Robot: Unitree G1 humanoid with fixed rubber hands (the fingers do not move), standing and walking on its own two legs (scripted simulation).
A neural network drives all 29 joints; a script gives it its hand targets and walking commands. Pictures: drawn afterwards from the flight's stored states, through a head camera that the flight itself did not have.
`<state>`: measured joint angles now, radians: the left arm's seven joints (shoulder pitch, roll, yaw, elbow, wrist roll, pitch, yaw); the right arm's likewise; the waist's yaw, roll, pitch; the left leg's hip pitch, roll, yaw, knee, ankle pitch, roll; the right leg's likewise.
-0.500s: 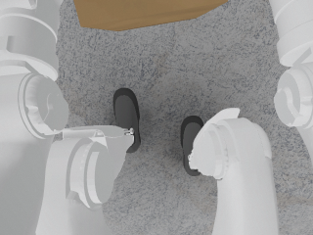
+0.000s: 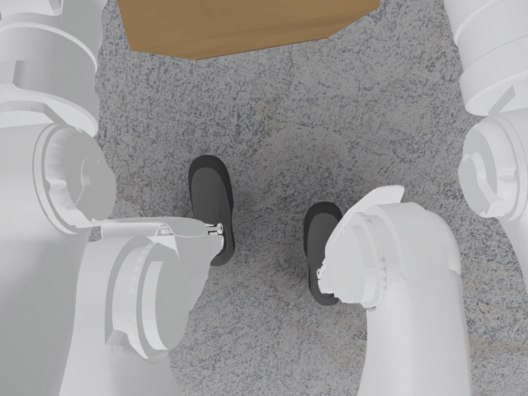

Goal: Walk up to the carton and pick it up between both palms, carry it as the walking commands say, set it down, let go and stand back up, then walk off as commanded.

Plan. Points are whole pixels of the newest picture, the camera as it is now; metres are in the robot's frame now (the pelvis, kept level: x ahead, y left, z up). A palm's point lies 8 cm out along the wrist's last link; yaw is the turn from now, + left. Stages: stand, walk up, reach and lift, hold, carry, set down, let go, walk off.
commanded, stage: reach and lift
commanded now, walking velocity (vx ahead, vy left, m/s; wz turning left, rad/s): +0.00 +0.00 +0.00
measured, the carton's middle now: out of the picture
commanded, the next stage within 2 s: none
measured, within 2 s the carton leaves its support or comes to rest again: leaves its support in 0.96 s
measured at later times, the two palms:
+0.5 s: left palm out of the picture +0.58 +0.18 -0.19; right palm out of the picture +0.58 -0.12 -0.19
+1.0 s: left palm out of the picture +0.59 +0.17 -0.17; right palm out of the picture +0.57 -0.13 -0.18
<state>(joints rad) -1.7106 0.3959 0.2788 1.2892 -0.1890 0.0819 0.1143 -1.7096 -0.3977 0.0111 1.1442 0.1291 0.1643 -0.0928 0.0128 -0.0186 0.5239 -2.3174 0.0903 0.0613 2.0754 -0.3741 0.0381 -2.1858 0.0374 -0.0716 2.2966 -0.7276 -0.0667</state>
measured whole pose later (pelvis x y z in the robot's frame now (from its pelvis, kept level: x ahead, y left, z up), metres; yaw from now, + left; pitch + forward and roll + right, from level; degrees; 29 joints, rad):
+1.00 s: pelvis +0.00 +0.01 +0.00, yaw -1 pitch +33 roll +2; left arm -1.69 0.36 0.26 1.11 -0.12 0.27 0.10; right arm -1.58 -0.31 -0.07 0.93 0.13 0.30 -0.10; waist 0.02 -0.02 0.53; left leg -2.30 0.06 0.05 2.10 -0.38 0.04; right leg -2.15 0.04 -0.07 2.31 -0.75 -0.08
